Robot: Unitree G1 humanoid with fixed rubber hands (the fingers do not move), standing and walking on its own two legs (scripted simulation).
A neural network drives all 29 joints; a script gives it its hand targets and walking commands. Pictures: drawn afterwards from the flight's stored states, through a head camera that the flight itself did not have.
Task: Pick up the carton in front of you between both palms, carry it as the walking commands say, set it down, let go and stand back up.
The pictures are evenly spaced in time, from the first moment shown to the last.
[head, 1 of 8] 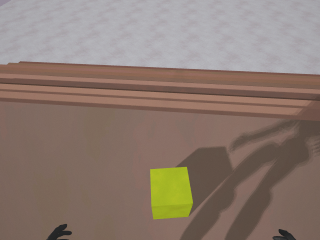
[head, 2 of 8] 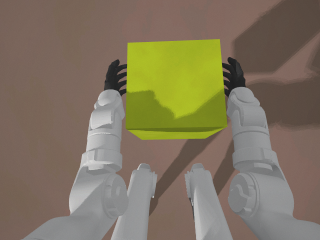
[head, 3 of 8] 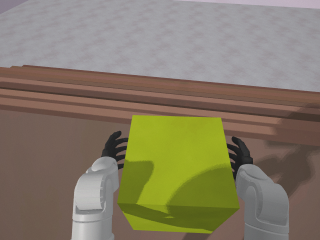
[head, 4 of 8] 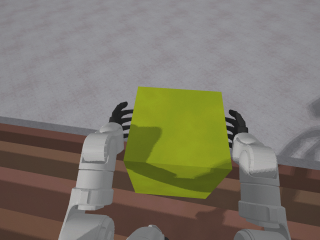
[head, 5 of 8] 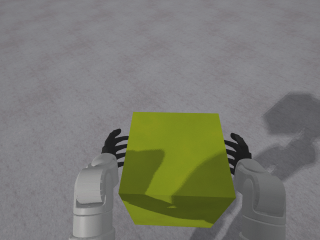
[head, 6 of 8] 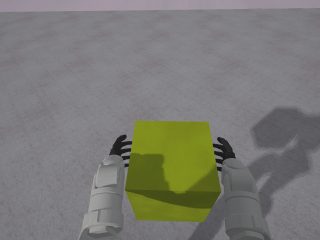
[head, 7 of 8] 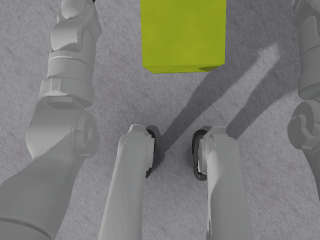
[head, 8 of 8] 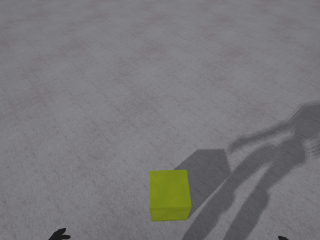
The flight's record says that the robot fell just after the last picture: no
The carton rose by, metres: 0.69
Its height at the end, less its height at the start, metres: -1.56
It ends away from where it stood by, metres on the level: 5.62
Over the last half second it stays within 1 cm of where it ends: yes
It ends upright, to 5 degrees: yes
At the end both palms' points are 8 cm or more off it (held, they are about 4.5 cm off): yes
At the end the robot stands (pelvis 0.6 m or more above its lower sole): yes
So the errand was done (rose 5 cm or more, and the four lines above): yes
